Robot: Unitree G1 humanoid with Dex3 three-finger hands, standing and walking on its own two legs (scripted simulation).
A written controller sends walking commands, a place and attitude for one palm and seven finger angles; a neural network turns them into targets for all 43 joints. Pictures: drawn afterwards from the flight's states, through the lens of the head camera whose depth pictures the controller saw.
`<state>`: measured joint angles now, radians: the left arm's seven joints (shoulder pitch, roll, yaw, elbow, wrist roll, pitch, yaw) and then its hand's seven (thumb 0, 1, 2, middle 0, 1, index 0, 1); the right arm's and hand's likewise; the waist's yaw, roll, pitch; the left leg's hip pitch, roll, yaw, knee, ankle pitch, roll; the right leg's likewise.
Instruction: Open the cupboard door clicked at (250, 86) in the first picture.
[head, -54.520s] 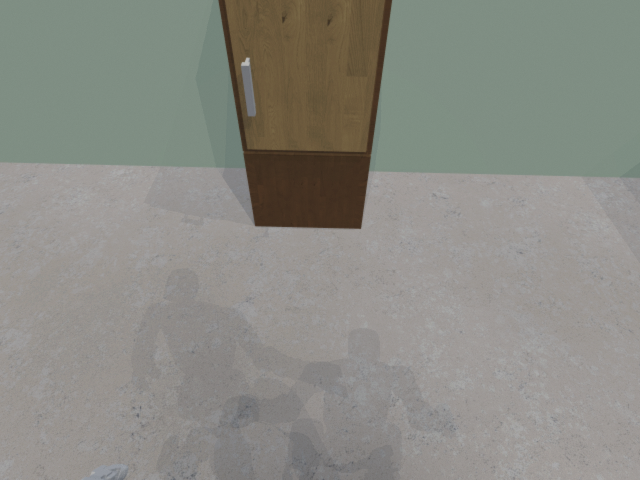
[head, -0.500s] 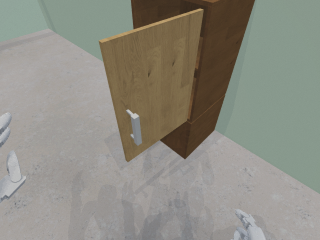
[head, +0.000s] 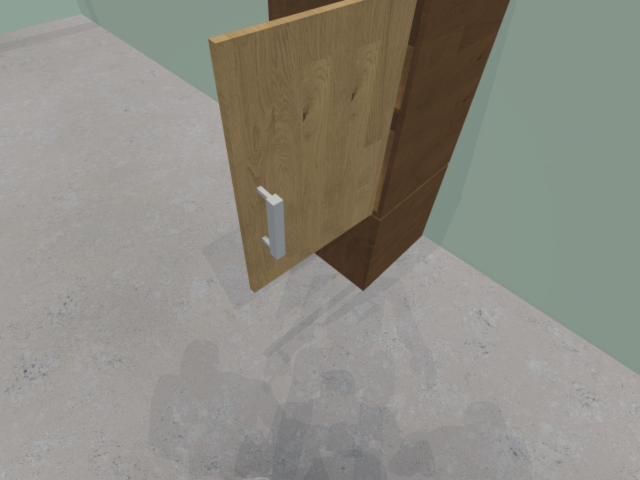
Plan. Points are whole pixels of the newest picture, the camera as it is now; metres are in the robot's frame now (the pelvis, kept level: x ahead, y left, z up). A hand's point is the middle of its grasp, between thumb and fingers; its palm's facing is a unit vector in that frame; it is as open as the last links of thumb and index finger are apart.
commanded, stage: let the arm hang, fingers relaxed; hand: left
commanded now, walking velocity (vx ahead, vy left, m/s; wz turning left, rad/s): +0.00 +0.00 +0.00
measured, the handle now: (270, 223) +0.58 +0.11 -0.10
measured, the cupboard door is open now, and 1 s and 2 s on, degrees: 86 86 86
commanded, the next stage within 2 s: look to check the result in 0.80 s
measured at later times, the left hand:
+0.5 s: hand out of the picture -0.03 +0.19 -0.16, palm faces +0.03 -0.97 -0.23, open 7.4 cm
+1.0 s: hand out of the picture +0.03 +0.16 -0.17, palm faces +0.02 -0.98 -0.21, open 7.3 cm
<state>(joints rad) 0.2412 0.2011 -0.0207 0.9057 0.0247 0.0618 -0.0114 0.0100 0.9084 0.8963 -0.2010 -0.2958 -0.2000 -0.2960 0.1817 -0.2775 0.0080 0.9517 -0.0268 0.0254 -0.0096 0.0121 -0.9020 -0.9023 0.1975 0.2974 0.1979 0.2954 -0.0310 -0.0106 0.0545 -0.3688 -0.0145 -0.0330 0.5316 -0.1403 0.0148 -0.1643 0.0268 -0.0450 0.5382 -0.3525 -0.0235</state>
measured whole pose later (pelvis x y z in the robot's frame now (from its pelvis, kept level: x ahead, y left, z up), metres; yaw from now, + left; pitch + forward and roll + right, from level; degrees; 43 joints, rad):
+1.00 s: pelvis +0.03 -0.02 +0.01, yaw +0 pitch -2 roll +0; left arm 0.27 0.15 0.01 1.14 0.01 0.00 0.03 0.00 0.91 0.90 -0.20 -0.30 -0.20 -0.30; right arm 0.24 -0.16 0.00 1.14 -0.02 0.02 -0.04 0.01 -0.90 -0.90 0.20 0.30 0.20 0.30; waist -0.01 0.01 0.07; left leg -0.26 -0.01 -0.03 0.43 -0.14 0.00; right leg -0.05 0.03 -0.04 0.40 -0.33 -0.04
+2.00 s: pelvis +0.05 -0.03 +0.01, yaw -1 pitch -2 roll +0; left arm 0.26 0.18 0.01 1.13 0.01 0.00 0.03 0.00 0.91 0.90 -0.20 -0.30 -0.20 -0.30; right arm 0.21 -0.19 0.00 1.14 -0.01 0.01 -0.04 0.01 -0.90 -0.90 0.20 0.30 0.20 0.30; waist 0.00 0.00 0.07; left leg -0.23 0.00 -0.03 0.43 -0.17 -0.02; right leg 0.01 0.04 -0.03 0.36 -0.33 -0.05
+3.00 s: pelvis +0.05 -0.03 +0.01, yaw -1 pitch -2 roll +1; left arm 0.27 0.17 0.01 1.14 0.01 0.00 0.03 0.00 0.91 0.90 -0.20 -0.30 -0.20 -0.30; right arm 0.21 -0.19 0.00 1.15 -0.01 0.01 -0.04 0.01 -0.90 -0.90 0.20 0.30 0.20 0.30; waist 0.00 0.00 0.07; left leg -0.22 0.00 -0.03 0.41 -0.16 -0.02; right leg 0.01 0.04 -0.03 0.35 -0.33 -0.05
